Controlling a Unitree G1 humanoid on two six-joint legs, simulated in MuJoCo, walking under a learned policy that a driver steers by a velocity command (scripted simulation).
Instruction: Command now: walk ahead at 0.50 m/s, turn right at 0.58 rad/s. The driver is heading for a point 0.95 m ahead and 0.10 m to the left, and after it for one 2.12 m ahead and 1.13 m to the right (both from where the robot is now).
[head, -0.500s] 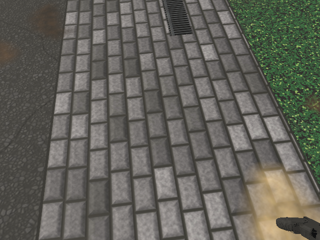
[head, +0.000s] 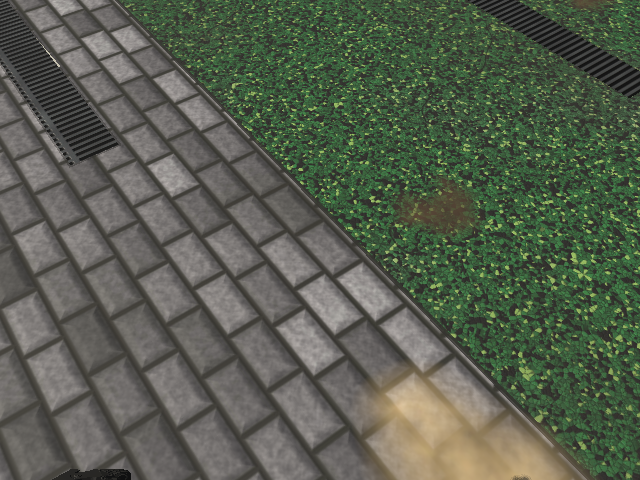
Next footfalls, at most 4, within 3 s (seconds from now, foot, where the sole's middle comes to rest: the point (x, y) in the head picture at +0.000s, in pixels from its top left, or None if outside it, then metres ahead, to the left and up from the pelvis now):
0.12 right None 0.24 -0.13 -0.78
0.68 left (273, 435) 0.56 0.07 -0.78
1.14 right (329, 306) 0.87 -0.08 -0.78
1.58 left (211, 293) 0.93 0.20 -0.78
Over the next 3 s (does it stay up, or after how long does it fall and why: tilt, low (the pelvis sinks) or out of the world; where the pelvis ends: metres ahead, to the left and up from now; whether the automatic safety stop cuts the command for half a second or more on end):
stays up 0.87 0.02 0.00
